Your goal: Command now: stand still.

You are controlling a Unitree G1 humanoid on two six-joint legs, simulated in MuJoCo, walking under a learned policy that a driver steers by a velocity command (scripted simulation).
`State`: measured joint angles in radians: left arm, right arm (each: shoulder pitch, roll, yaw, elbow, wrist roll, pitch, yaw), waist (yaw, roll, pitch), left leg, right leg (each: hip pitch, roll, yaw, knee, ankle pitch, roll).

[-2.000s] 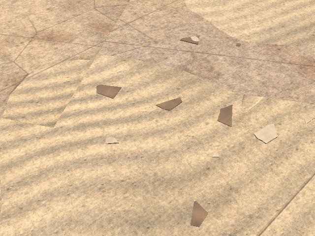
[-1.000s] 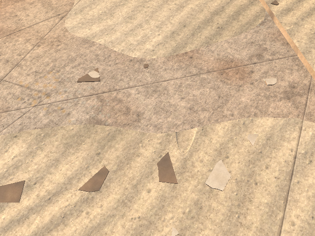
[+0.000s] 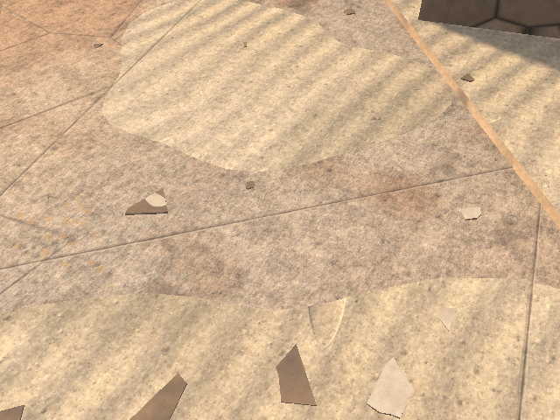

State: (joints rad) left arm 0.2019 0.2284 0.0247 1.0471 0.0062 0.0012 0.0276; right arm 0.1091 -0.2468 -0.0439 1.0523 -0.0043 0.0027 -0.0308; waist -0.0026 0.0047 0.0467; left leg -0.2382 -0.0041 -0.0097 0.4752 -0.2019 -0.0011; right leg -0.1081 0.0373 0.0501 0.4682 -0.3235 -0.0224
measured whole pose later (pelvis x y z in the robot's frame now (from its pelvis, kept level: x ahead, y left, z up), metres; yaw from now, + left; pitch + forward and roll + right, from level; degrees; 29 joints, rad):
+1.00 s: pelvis +0.00 +0.01 +0.00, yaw +1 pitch -1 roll +0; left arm 0.31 0.18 0.01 1.10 0.00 -0.02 0.04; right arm 0.19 -0.20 -0.03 1.11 0.00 0.00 -0.04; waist 0.00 0.01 0.04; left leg -0.27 -0.01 -0.02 0.49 -0.20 0.01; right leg -0.13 0.03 0.03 0.47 -0.32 -0.01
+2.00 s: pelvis +0.42 -0.01 +0.01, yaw +1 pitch +0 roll -2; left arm 0.30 0.23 0.05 0.99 0.00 -0.11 -0.03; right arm 0.18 -0.27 -0.06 0.92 0.02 -0.09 -0.02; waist 0.04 0.04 0.02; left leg -0.63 0.14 -0.04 1.06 -0.21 0.03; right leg -0.16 0.08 -0.07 0.28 -0.14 -0.08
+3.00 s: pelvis +1.00 +0.01 +0.00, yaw +4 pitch +1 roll +0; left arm 0.16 0.24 0.06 0.90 0.01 -0.11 -0.02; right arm 0.31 -0.26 -0.07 0.97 0.04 -0.08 -0.01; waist 0.00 0.04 0.03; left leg -0.43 0.05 -0.04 1.18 -0.36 0.05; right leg -0.32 0.01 -0.11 0.45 -0.16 -0.05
